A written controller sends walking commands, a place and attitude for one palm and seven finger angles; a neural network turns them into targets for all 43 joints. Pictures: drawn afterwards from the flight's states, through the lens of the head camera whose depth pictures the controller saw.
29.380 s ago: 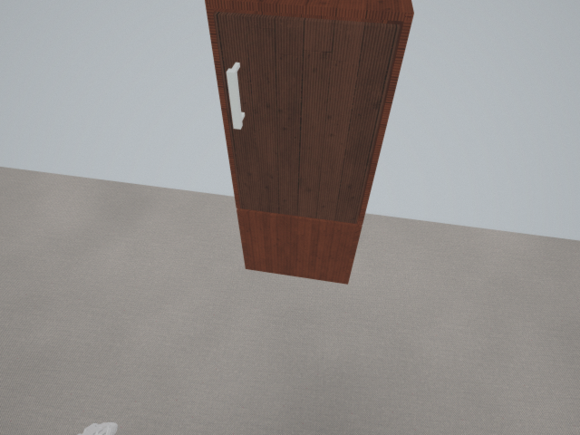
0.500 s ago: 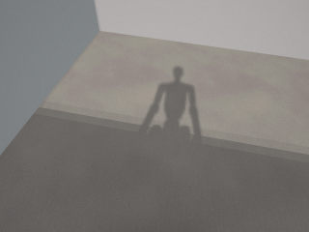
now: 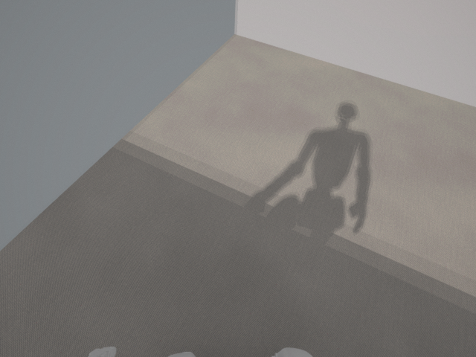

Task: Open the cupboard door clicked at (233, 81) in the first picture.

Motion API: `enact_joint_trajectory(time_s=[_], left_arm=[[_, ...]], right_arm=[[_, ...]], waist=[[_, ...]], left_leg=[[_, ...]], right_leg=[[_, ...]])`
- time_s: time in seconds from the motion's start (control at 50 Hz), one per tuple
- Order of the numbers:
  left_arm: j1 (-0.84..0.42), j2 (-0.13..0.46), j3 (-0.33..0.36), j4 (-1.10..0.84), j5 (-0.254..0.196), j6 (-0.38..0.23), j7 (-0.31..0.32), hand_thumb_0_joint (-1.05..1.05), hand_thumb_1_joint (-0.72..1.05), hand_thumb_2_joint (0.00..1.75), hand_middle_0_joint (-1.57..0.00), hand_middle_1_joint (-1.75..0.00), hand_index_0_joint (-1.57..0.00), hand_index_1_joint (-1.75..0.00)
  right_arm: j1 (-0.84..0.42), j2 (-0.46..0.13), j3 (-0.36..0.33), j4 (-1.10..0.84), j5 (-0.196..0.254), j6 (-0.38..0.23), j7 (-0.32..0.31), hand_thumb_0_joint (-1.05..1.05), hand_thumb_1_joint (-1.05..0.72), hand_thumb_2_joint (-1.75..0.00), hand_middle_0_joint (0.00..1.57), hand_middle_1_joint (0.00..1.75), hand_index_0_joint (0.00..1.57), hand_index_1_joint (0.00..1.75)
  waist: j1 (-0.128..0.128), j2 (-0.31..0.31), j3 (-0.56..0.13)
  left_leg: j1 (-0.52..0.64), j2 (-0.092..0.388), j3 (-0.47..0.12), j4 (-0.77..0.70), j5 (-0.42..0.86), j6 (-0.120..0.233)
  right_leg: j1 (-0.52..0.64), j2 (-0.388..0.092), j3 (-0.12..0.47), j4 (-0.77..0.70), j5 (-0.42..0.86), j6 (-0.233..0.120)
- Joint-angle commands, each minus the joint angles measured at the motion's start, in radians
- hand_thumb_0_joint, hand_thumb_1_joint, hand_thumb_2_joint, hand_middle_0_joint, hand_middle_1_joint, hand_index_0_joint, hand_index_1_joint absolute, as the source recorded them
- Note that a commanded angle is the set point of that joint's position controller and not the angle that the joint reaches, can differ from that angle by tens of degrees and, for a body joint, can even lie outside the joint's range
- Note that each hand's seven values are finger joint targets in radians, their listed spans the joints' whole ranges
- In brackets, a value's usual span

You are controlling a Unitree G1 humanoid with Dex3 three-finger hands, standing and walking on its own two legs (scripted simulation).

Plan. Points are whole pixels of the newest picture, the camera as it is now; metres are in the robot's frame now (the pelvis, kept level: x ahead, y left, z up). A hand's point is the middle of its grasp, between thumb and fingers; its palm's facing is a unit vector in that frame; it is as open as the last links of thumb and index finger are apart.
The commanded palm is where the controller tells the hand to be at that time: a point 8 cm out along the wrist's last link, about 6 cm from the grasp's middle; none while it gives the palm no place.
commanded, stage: turn to face it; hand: left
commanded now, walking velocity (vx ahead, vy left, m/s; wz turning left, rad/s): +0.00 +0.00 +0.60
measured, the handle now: out of the picture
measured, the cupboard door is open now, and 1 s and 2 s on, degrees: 46 46 46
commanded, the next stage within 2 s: none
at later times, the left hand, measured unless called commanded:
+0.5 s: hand out of the picture +0.00 +0.17 -0.17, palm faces +0.35 -0.91 -0.24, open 7.4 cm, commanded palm none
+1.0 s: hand out of the picture -0.01 +0.14 -0.16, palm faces +0.61 -0.77 -0.20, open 7.4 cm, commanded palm none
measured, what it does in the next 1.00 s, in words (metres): steps on the spot, turning left: right foot, then left foot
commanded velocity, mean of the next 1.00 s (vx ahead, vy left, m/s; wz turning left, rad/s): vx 0.00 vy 0.00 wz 0.60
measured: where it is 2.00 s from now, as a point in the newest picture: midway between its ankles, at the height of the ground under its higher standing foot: outside the picture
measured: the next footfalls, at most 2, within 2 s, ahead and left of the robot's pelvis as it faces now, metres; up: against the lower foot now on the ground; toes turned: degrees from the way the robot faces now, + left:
right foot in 0.14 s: +0.08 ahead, -0.16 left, +0.00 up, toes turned +2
left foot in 0.44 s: +0.04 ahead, +0.09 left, +0.00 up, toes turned +23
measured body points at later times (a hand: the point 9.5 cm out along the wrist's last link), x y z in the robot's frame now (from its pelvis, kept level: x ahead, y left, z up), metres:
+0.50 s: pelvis +0.03 -0.04 +0.00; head +0.08 -0.01 +0.44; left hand -0.02 +0.22 -0.16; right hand +0.24 -0.24 -0.13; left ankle +0.00 +0.07 -0.73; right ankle +0.03 -0.17 -0.69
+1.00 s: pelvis +0.04 -0.06 +0.00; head +0.07 -0.02 +0.45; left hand -0.04 +0.18 -0.15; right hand +0.28 -0.22 -0.13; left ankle -0.02 +0.03 -0.72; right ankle +0.12 -0.18 -0.73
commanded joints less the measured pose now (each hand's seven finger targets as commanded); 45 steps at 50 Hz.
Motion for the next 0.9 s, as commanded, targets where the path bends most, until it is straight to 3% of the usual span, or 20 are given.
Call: enact_joint_trajectory(time_s=[0.0, 0.06, 0.08, 0.1, 0.12, 0.14, 0.2, 0.32, 0.38, 0.4, 0.42, 0.44, 0.5, 0.62, 0.66, 0.68, 0.7, 0.72, 0.78, 0.88], left_arm=[[0.013, 0.043, 0.0, -0.114, -0.008, -0.033, -0.006, 0.0, 0.9, 0.9, -0.2, -0.3, -0.2, -0.3], [0.112, 0.06, 0.006, -0.103, -0.006, -0.04, -0.005, 0.0, 0.9, 0.9, -0.2, -0.3, -0.2, -0.3], [0.155, 0.099, 0.016, -0.102, -0.002, -0.048, 0.001, 0.0, 0.9, 0.9, -0.2, -0.3, -0.2, -0.3], [0.183, 0.197, 0.035, -0.109, 0.015, -0.06, 0.01, 0.0, 0.9, 0.9, -0.2, -0.3, -0.2, -0.3], [0.166, 0.25, 0.035, -0.126, 0.016, -0.058, 0.011, 0.0, 0.9, 0.9, -0.2, -0.3, -0.2, -0.3], [0.132, 0.222, 0.028, -0.141, 0.013, -0.062, 0.016, 0.0, 0.9, 0.9, -0.2, -0.3, -0.2, -0.3], [0.05, 0.128, 0.004, -0.156, 0.01, -0.064, 0.019, 0.0, 0.9, 0.9, -0.2, -0.3, -0.2, -0.3], [0.172, 0.189, 0.022, -0.105, 0.012, -0.073, 0.015, 0.0, 0.9, 0.9, -0.2, -0.3, -0.2, -0.3], [0.128, 0.188, 0.029, -0.114, -0.004, -0.066, 0.005, 0.0, 0.9, 0.9, -0.2, -0.3, -0.2, -0.3], [0.124, 0.154, 0.022, -0.135, -0.007, -0.062, 0.001, 0.0, 0.9, 0.9, -0.2, -0.3, -0.2, -0.3], [0.088, 0.084, 0.002, -0.181, -0.012, -0.057, -0.002, 0.0, 0.9, 0.9, -0.2, -0.3, -0.2, -0.3], [0.023, 0.112, 0.002, -0.216, -0.001, -0.043, 0.006, 0.0, 0.9, 0.9, -0.2, -0.3, -0.2, -0.3], [0.017, 0.094, 0.008, -0.168, -0.003, -0.033, 0.004, 0.0, 0.9, 0.9, -0.2, -0.3, -0.2, -0.3], [0.078, 0.077, 0.007, -0.151, -0.006, -0.027, -0.007, 0.0, 0.9, 0.9, -0.2, -0.3, -0.2, -0.3], [0.164, 0.095, 0.016, -0.132, -0.005, -0.038, -0.002, 0.0, 0.9, 0.9, -0.2, -0.3, -0.2, -0.3], [0.2, 0.155, 0.031, -0.133, 0.007, -0.049, 0.006, 0.0, 0.9, 0.9, -0.2, -0.3, -0.2, -0.3], [0.19, 0.248, 0.044, -0.148, 0.019, -0.055, 0.012, 0.0, 0.9, 0.9, -0.2, -0.3, -0.2, -0.3], [0.144, 0.248, 0.032, -0.168, 0.009, -0.049, 0.011, 0.0, 0.9, 0.9, -0.2, -0.3, -0.2, -0.3], [0.022, 0.143, 0.009, -0.194, 0.008, -0.054, 0.017, 0.0, 0.9, 0.9, -0.2, -0.3, -0.2, -0.3], [0.131, 0.19, 0.024, -0.149, 0.014, -0.064, 0.015, 0.0, 0.9, 0.9, -0.2, -0.3, -0.2, -0.3]], right_arm=[[0.032, -0.221, -0.053, -0.047, -0.005, 0.009, -0.014, 0.0, -0.9, -0.9, 0.2, 0.3, 0.2, 0.3], [-0.039, -0.228, -0.061, -0.075, 0.002, 0.026, -0.006, 0.0, -0.9, -0.9, 0.2, 0.3, 0.2, 0.3], [-0.065, -0.199, -0.06, -0.093, 0.01, 0.031, -0.001, 0.0, -0.9, -0.9, 0.2, 0.3, 0.2, 0.3], [-0.069, -0.127, -0.051, -0.118, 0.02, 0.035, 0.009, 0.0, -0.9, -0.9, 0.2, 0.3, 0.2, 0.3], [-0.089, -0.126, -0.05, -0.14, 0.014, 0.037, 0.018, 0.0, -0.9, -0.9, 0.2, 0.3, 0.2, 0.3], [-0.084, -0.13, -0.053, -0.134, 0.011, 0.044, 0.022, 0.0, -0.9, -0.9, 0.2, 0.3, 0.2, 0.3], [-0.077, -0.1, -0.046, -0.104, 0.012, 0.056, 0.031, 0.0, -0.9, -0.9, 0.2, 0.3, 0.2, 0.3], [-0.133, -0.059, -0.015, -0.119, 0.021, 0.038, 0.037, 0.0, -0.9, -0.9, 0.2, 0.3, 0.2, 0.3], [-0.031, -0.116, -0.028, -0.098, 0.015, 0.03, 0.032, 0.0, -0.9, -0.9, 0.2, 0.3, 0.2, 0.3], [0.021, -0.194, -0.049, -0.092, 0.007, 0.025, 0.03, 0.0, -0.9, -0.9, 0.2, 0.3, 0.2, 0.3], [0.104, -0.305, -0.076, -0.084, 0.004, 0.023, 0.022, 0.0, -0.9, -0.9, 0.2, 0.3, 0.2, 0.3], [0.152, -0.329, -0.079, -0.064, 0.004, 0.031, 0.013, 0.0, -0.9, -0.9, 0.2, 0.3, 0.2, 0.3], [0.01, -0.242, -0.059, -0.092, 0.003, 0.018, -0.011, 0.0, -0.9, -0.9, 0.2, 0.3, 0.2, 0.3], [-0.066, -0.241, -0.063, -0.105, -0.003, 0.033, -0.001, 0.0, -0.9, -0.9, 0.2, 0.3, 0.2, 0.3], [-0.105, -0.226, -0.065, -0.121, 0.005, 0.041, 0.001, 0.0, -0.9, -0.9, 0.2, 0.3, 0.2, 0.3], [-0.109, -0.173, -0.061, -0.136, 0.014, 0.043, 0.007, 0.0, -0.9, -0.9, 0.2, 0.3, 0.2, 0.3], [-0.104, -0.111, -0.052, -0.16, 0.018, 0.043, 0.016, 0.0, -0.9, -0.9, 0.2, 0.3, 0.2, 0.3], [-0.089, -0.134, -0.053, -0.159, 0.009, 0.045, 0.024, 0.0, -0.9, -0.9, 0.2, 0.3, 0.2, 0.3], [-0.068, -0.123, -0.055, -0.113, 0.007, 0.061, 0.034, 0.0, -0.9, -0.9, 0.2, 0.3, 0.2, 0.3], [-0.105, -0.063, -0.025, -0.115, 0.021, 0.041, 0.039, 0.0, -0.9, -0.9, 0.2, 0.3, 0.2, 0.3]], waist=[[0.01, 0.194, -0.15], [0.053, 0.179, -0.146], [0.078, 0.083, -0.131], [0.091, -0.201, -0.114], [0.101, -0.308, -0.093], [0.076, -0.207, -0.075], [0.022, -0.223, -0.051], [0.077, -0.177, -0.133], [0.009, -0.136, -0.163], [-0.016, 0.047, -0.211], [-0.066, 0.345, -0.227], [-0.082, 0.199, -0.2], [-0.011, 0.23, -0.146], [0.029, 0.206, -0.098], [0.077, 0.15, -0.105], [0.098, -0.029, -0.102], [0.106, -0.312, -0.088], [0.085, -0.243, -0.095], [0.018, -0.239, -0.033], [0.075, -0.16, -0.117]], left_leg=[[0.179, 0.221, -0.259, -0.213, 0.478, 0.133], [0.058, 0.171, -0.268, -0.177, 0.293, 0.096], [-0.036, 0.109, -0.238, -0.101, 0.141, 0.05], [-0.216, -0.036, -0.102, 0.105, -0.141, -0.033], [-0.221, -0.066, -0.06, 0.38, -0.362, -0.05], [-0.205, -0.03, -0.1, 0.534, -0.311, -0.041], [-0.204, 0.011, -0.066, 0.555, -0.212, -0.071], [-0.062, -0.039, 0.058, 0.079, -0.169, -0.068], [0.192, -0.032, 0.05, -0.165, 0.086, -0.035], [0.375, 0.126, -0.138, -0.197, 0.33, 0.031], [0.481, 0.401, -0.472, -0.219, 0.766, 0.207], [0.403, 0.432, -0.468, -0.205, 0.665, 0.268], [0.281, 0.264, -0.34, -0.205, 0.583, 0.181], [0.063, 0.172, -0.341, -0.25, 0.189, 0.125], [-0.053, 0.122, -0.328, -0.176, 0.078, 0.084], [-0.164, 0.017, -0.246, -0.017, -0.059, 0.022], [-0.257, -0.111, -0.077, 0.247, -0.287, -0.053], [-0.193, -0.058, -0.111, 0.457, -0.316, -0.037], [-0.186, 0.005, -0.086, 0.598, -0.192, -0.058], [-0.061, -0.03, 0.035, 0.149, -0.215, -0.073]], right_leg=[[0.037, 0.035, 0.003, -0.22, 0.04, -0.006], [0.222, 0.07, -0.031, -0.475, 0.205, -0.016], [0.322, 0.023, 0.012, -0.647, 0.269, -0.028], [0.398, -0.227, 0.302, -0.818, 0.241, -0.113], [0.291, -0.419, 0.431, -0.869, 0.278, -0.228], [0.206, -0.394, 0.388, -0.837, 0.264, -0.256], [0.237, -0.256, 0.121, -0.743, 0.611, -0.204], [0.446, -0.264, 0.006, -0.581, 0.993, -0.182], [0.302, -0.239, -0.079, -0.429, 0.858, -0.097], [0.11, -0.172, -0.121, -0.26, 0.588, -0.038], [-0.142, -0.047, -0.112, -0.027, -0.125, 0.024], [-0.167, -0.039, 0.006, 0.078, -0.157, 0.011], [-0.145, -0.033, 0.06, 0.075, 0.012, 0.009], [0.124, 0.054, 0.0, -0.3, 0.081, -0.016], [0.3, 0.062, -0.006, -0.531, 0.222, -0.025], [0.381, -0.077, 0.149, -0.735, 0.152, -0.065], [0.368, -0.348, 0.432, -0.872, 0.121, -0.181], [0.239, -0.398, 0.41, -0.878, 0.105, -0.246], [0.161, -0.26, 0.167, -0.797, 0.287, -0.201], [0.373, -0.27, 0.042, -0.631, 0.765, -0.197]])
